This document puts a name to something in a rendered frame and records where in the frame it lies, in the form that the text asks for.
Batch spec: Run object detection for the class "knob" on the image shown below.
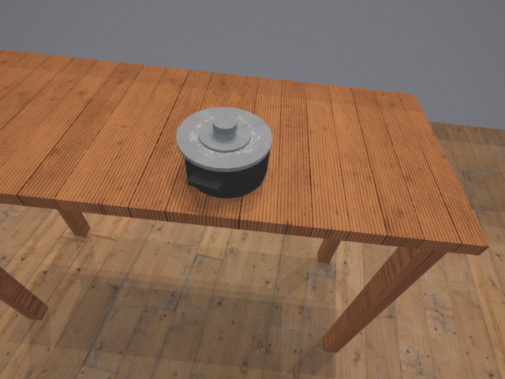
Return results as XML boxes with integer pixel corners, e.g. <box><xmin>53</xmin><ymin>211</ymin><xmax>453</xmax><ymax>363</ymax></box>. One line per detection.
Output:
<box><xmin>212</xmin><ymin>114</ymin><xmax>238</xmax><ymax>136</ymax></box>

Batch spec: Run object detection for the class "table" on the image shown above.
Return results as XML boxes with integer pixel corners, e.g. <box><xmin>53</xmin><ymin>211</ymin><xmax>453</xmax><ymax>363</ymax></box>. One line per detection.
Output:
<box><xmin>0</xmin><ymin>49</ymin><xmax>490</xmax><ymax>353</ymax></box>

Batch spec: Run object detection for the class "lid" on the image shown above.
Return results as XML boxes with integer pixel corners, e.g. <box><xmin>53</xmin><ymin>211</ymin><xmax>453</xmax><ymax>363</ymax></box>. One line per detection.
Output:
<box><xmin>176</xmin><ymin>107</ymin><xmax>272</xmax><ymax>172</ymax></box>

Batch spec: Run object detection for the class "pot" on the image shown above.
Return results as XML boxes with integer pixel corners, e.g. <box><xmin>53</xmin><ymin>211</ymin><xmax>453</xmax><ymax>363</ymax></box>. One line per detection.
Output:
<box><xmin>185</xmin><ymin>152</ymin><xmax>270</xmax><ymax>198</ymax></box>

